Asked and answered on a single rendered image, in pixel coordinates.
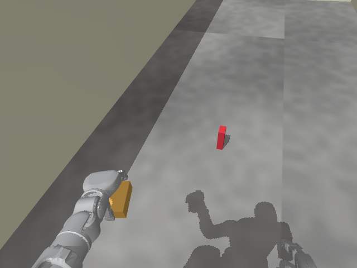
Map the left robot arm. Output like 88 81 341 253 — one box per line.
31 188 109 268

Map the right robot hand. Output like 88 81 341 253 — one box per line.
276 239 317 268

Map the left robot hand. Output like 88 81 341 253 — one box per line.
83 170 128 221

